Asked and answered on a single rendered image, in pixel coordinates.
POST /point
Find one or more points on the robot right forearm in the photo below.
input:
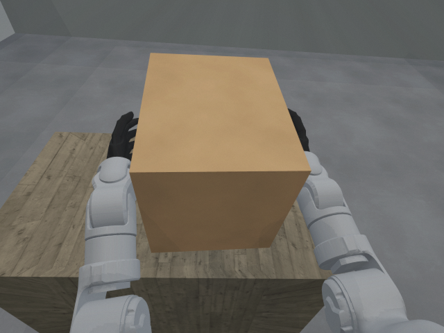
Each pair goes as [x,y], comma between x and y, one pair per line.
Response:
[339,246]

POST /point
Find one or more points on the carton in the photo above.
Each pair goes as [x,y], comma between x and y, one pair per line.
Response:
[217,163]

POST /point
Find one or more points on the robot left forearm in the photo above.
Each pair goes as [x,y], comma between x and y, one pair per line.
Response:
[110,233]

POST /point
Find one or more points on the robot right hand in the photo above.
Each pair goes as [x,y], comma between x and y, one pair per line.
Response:
[300,129]

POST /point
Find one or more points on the pedestal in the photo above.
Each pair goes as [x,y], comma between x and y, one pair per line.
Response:
[42,247]

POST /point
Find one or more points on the robot left hand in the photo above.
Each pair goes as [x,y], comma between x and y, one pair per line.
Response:
[119,144]

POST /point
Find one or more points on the robot right upper arm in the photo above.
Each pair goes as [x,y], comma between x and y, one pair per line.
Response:
[366,301]

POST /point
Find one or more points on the robot left upper arm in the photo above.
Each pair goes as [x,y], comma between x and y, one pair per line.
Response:
[123,314]

